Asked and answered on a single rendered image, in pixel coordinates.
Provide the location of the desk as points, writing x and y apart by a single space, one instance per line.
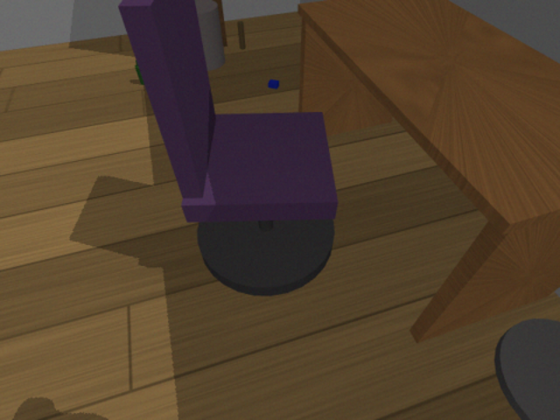
483 105

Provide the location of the office chair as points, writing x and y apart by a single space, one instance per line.
260 185

